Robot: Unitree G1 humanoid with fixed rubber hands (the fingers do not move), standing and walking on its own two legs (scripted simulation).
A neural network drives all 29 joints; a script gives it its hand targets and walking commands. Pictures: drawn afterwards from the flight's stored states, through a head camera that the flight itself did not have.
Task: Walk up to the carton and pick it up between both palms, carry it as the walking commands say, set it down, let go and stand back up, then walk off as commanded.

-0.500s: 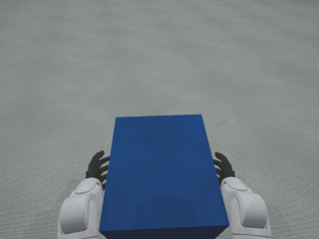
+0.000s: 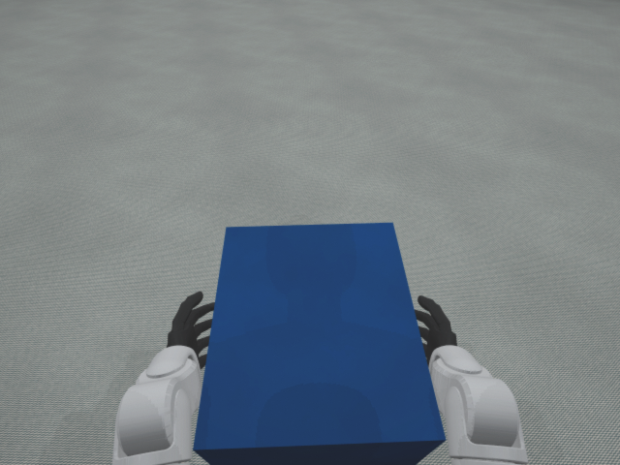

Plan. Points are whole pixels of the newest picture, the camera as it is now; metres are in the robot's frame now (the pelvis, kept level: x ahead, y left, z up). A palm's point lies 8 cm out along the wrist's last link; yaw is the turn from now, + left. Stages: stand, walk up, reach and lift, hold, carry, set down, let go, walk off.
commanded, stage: carry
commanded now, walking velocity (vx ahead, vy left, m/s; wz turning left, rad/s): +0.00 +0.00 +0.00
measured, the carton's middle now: (313, 361) +0.28 +0.00 -0.01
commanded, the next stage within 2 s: none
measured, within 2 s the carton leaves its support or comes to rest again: neither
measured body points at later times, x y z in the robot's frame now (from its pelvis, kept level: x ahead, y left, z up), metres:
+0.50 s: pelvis +0.00 +0.01 +0.00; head +0.00 +0.01 +0.45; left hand +0.27 +0.17 +0.06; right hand +0.26 -0.15 +0.06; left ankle +0.04 +0.09 -0.73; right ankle +0.00 -0.10 -0.73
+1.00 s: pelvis -0.07 +0.01 -0.01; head -0.07 +0.01 +0.44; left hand +0.19 +0.17 +0.07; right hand +0.19 -0.14 +0.06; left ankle +0.04 +0.09 -0.73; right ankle +0.00 -0.10 -0.73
